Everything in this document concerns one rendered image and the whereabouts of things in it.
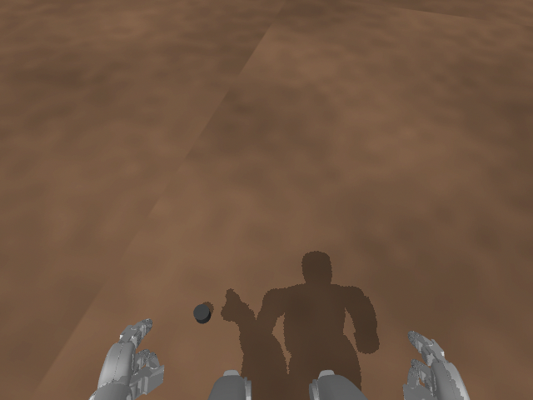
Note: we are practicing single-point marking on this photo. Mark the left robot arm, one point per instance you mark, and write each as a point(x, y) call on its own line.
point(112, 391)

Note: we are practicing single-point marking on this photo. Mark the right robot hand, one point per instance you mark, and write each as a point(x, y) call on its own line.
point(442, 381)

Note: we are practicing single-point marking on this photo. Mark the left robot hand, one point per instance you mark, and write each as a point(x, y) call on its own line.
point(123, 365)

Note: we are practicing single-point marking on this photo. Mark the tin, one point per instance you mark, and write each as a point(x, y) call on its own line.
point(202, 313)

